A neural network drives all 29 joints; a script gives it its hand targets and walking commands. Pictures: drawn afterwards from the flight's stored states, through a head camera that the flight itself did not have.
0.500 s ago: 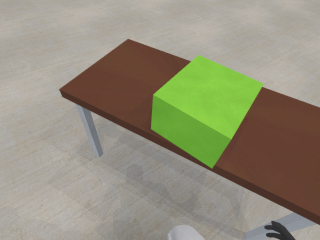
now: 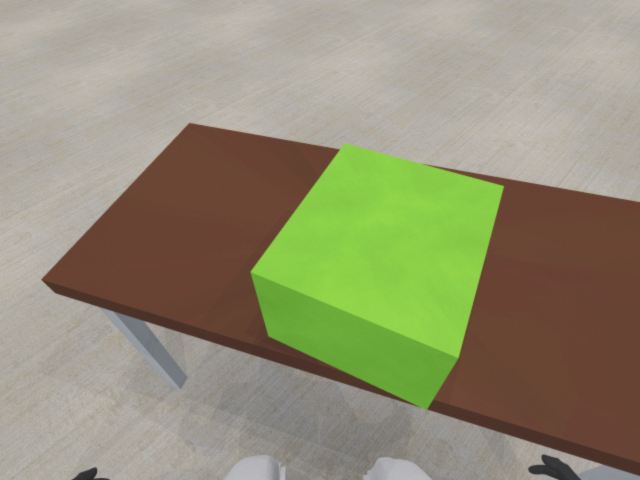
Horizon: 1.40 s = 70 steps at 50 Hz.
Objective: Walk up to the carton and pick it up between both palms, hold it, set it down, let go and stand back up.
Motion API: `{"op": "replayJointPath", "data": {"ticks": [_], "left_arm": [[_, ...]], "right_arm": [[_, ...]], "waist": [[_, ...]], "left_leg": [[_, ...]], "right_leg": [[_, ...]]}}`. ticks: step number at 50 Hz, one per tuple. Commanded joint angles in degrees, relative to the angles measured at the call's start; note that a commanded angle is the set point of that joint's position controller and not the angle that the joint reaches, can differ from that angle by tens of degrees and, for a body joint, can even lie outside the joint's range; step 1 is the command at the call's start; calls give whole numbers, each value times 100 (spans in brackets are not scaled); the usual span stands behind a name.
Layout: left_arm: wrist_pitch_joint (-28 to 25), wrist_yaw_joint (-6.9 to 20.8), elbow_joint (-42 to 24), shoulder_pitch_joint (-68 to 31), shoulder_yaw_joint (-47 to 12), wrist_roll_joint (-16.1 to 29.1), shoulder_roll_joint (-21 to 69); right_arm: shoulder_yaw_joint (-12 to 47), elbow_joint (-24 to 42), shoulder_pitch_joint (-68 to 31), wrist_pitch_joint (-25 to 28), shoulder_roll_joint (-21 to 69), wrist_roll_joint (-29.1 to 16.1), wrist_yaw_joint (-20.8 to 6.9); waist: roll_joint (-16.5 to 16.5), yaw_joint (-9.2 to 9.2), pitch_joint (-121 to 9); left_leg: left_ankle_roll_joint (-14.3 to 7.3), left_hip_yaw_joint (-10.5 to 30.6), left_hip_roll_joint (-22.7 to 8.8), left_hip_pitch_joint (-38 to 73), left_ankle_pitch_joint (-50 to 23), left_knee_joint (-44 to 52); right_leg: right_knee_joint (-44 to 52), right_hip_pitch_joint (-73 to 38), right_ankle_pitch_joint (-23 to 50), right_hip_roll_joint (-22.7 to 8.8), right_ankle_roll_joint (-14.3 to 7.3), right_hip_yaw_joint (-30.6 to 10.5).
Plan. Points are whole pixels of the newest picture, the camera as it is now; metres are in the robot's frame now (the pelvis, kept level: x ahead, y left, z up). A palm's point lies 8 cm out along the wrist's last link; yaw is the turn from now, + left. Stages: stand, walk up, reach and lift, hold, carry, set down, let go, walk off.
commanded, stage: walk up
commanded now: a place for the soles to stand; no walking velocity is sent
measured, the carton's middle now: (381, 264) +0.43 -0.10 -0.03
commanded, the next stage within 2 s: none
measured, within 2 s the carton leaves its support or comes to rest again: neither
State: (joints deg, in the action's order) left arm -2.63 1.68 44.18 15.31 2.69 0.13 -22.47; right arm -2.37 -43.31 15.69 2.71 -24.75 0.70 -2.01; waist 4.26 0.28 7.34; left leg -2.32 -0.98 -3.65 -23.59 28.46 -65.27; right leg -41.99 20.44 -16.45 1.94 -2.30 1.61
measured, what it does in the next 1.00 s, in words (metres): steps on the spot, turning right: left foot, then right foot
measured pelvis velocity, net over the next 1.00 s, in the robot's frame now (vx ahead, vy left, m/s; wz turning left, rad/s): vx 0.06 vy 0.00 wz -0.33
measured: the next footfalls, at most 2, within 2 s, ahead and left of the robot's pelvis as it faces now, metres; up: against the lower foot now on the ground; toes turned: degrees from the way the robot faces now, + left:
left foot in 0.14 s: +0.17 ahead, +0.12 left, +0.00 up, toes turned -14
right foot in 0.50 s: +0.03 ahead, -0.11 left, +0.00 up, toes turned -16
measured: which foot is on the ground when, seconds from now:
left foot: up 0.00-0.12, down 0.14-1.00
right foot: down 0.00-0.18, up 0.20-0.48, down 0.50-1.00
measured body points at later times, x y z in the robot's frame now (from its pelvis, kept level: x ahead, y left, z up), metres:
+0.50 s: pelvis +0.04 +0.03 -0.02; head +0.08 +0.04 +0.43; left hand +0.22 +0.33 -0.13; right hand +0.04 -0.34 -0.08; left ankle +0.14 +0.15 -0.71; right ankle +0.03 -0.11 -0.70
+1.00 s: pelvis +0.06 +0.00 -0.01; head +0.07 -0.01 +0.44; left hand +0.26 +0.27 -0.12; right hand +0.03 -0.34 -0.12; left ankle +0.13 +0.13 -0.71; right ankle +0.05 -0.12 -0.71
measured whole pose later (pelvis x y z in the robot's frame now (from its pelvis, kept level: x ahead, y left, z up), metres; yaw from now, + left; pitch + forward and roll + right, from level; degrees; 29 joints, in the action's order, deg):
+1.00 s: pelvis +0.06 +0.00 -0.01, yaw -19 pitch -2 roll +1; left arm -1.9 0.1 52.8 10.3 1.5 -0.6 -22.8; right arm -0.9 -52.7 11.6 2.4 -24.5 0.2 0.5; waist -0.3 0.8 4.0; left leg 0.0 -3.0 -4.3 -23.0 23.2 -48.5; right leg -50.2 24.4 -24.0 1.9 -0.6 -3.9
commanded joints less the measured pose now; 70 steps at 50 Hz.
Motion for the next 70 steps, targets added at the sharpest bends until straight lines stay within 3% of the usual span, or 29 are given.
{"op": "replayJointPath", "data": {"ticks": [1, 3, 6, 8, 9, 11, 16, 22, 24, 25, 26, 27, 28, 30, 32, 34, 36, 37, 38, 41, 44, 46, 50, 53, 56, 58, 65, 68, 70], "left_arm": [[-88, -98, -367, 23, 421, -110, -1554], [-28, -90, -407, -132, 388, -122, -1460], [125, -79, -624, -414, 315, -61, -1077], [253, -198, -682, -15, 312, -92, -998], [323, -234, -511, 136, 410, -109, -1447], [336, -224, -175, 440, 527, -121, -1625], [361, -91, -156, 278, 518, -140, -1273], [287, -3, 34, 319, 552, -164, -1301], [191, -81, 300, 878, 597, -195, -1354], [193, -109, 437, 998, 693, -267, -1618], [194, -140, 189, 673, 774, -355, -2060], [188, -162, -55, 101, 779, -231, -2211], [172, -169, -139, -394, 745, -182, -2177], [97, -220, -95, -563, 556, -179, -1846], [29, -223, 16, -301, 473, -83, -1678], [74, -210, 79, -611, 305, -40, -1341], [123, -216, -60, -560, 167, 25, -797], [135, -299, 136, -587, 254, -37, -1190], [106, -297, 264, -296, 277, -41, -1376], [-7, -196, 528, 28, 332, -80, -1314], [-67, -234, 493, -339, 352, -76, -1639], [-60, -217, 424, -624, 282, -87, -1570], [2, -253, 503, -954, 127, -7, -1227], [51, -265, 812, -602, 156, -46, -1206], [7, -236, 882, -737, 181, -64, -1403], [8, -206, 815, -1108, 145, -44, -1439], [82, -170, 983, -1171, 77, -42, -1138], [86, -171, 1021, -1173, 86, -77, -1190], [77, -149, 1014, -1292, 101, -41, -1180]], "right_arm": [[-381, 135, 504, 130, -1078, -6, 164], [-382, 13, 469, 134, -902, -34, 244], [-500, -180, 1000, 166, -1197, -20, 327], [-715, 78, 612, 119, -2023, 26, 385], [-683, 139, 88, 94, -2097, 8, 386], [-648, 190, -93, 83, -1821, -23, 423], [-581, 32, 172, 84, -1809, 92, 452], [-615, 150, -41, 32, -2044, 137, 351], [-504, 144, -220, -89, -1628, 103, 299], [-427, 220, -282, -149, -1276, 42, 315], [-257, 342, -307, -147, -913, -16, 379], [-373, 408, -995, -140, -1376, 24, 465], [-416, 224, -815, -76, -1616, -40, 439], [-418, -44, -200, 22, -1428, -130, 377], [-388, -339, 366, 102, -1309, -122, 386], [-336, -492, 711, 224, -1256, -101, 397], [-421, -423, 562, 308, -1834, 80, 436], [-458, -424, 163, 266, -2072, 14, 409], [-430, -310, -183, 271, -1934, 58, 371], [-283, -342, -569, 193, -1540, 1, 336], [-120, -412, -554, 76, -1139, -60, 306], [-123, -486, -541, 68, -1146, -39, 330], [-204, -855, 81, 180, -1162, -77, 348], [-199, -769, -689, 149, -1289, -48, 297], [-106, -758, -925, 77, -1054, -89, 283], [-69, -907, -744, 36, -990, -100, 323], [-82, -1121, -861, 107, -1218, -60, 267], [-91, -1162, -963, 102, -1094, -69, 270], [-93, -1279, -1010, 106, -1123, -60, 273]], "waist": [[-1439, 33, 3], [-1755, -15, -312], [-782, 434, -873], [738, 297, -1122], [778, 146, -939], [92, 35, -711], [916, 72, -623], [1159, 25, -920], [317, -343, -887], [-761, -437, -831], [-2102, -373, -537], [-1393, -512, -294], [-1277, -242, -19], [-821, 84, -322], [-1305, 159, -774], [-1193, 330, -1088], [251, 348, -1184], [413, 229, -788], [337, 11, -779], [-72, -234, -754], [-897, -19, -492], [-836, 9, -587], [-778, 284, -1127], [-300, -89, -1010], [-1078, 24, -716], [-923, 118, -550], [-525, 69, -1060], [-732, 96, -966], [-274, 71, -877]], "left_leg": [[7, -33, -111, -205, -356, 1299], [54, -299, 1, 519, -971, 1730], [-187, 189, -53, 2014, -1429, 2786], [-1064, 3192, -2512, 1109, -29, 4692], [-1559, 3458, -2786, 666, 297, 4740], [-1379, 2598, -2488, 657, -283, 4359], [-1045, 1233, -1578, 292, -689, 3872], [-1129, 828, -1796, 353, -904, 3466], [-622, 299, -1363, -789, 104, 2545], [-225, -237, -879, -1460, 881, 1456], [122, -670, -222, -2481, 969, 304], [110, 166, -350, -2059, 785, 3], [148, 184, -522, -1292, 452, 10], [108, 140, -324, -999, 125, 688], [-24, -75, -209, -608, -94, 1277], [-159, -41, -61, 710, -653, 2747], [-595, 2530, -1490, 1437, -945, 3874], [-1376, 3289, -2176, 919, -565, 4091], [-1516, 3180, -2258, 867, -1046, 3832], [-621, 1080, -1203, 18, -1127, 3184], [53, -75, -67, -659, -395, 1729], [-3, 67, -41, -208, 370, 1764], [-161, 409, -470, 1047, -2107, 2882], [-547, 1170, -1109, 771, -1319, 3329], [-15, -28, -180, 263, -1175, 2502], [18, 6, -24, 510, -551, 2621], [-217, 552, -591, 1200, -1109, 3618], [-144, 309, -573, 1261, -1573, 3541], [-71, 206, -521, 1224, -1461, 3687]], "right_leg": [[1998, 633, -315, -1232, -1214, -2253], [1447, 978, 964, -1073, -1039, -1715], [-315, 1936, 437, -515, -440, -1099], [-2635, 1892, -1862, 196, 155, -454], [-3216, 1814, -1830, 4, 142, -732], [-3388, 1858, -1548, -198, 145, -841], [-2997, 1467, -1095, -240, 118, -565], [-919, 680, -1691, -245, 31, 135], [400, -610, -848, 80, -29, 149], [1035, -920, -1222, -296, -192, -801], [1968, -655, -2199, -1488, -767, -3277], [2341, 457, -2646, -1969, -1370, -4408], [2224, 1084, -2791, -1962, -1453, -4076], [1292, 581, -579, -1550, -1215, -2828], [530, 38, 1525, -1266, -997, -2189], [-166, 564, 2075, -947, -721, -1697], [-1851, 1728, 37, 74, 13, -747], [-1795, 1692, -1624, 28, 28, -606], [-1432, 1439, -1791, -242, -41, -741], [-76, 276, -221, -258, -232, -673], [1461, 82, -622, -1255, -814, -3104], [1344, 385, 317, -1364, -1043, -3322], [241, 388, 1486, -666, -335, -1449], [114, 169, 224, -280, -121, -983], [1321, -118, 530, -874, -496, -2198], [1490, 229, 438, -1146, -782, -2700], [1046, 57, 433, -370, -130, -1308], [1272, -29, 637, -530, -205, -1421], [1324, -84, 743, -560, -226, -1505]]}}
